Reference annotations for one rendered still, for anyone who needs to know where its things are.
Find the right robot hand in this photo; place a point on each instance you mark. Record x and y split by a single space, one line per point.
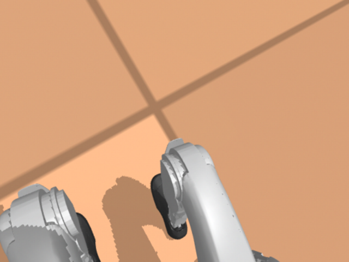
260 258

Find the right robot foot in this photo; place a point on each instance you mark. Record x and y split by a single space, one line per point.
162 206

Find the left robot foot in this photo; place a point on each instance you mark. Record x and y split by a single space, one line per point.
89 237

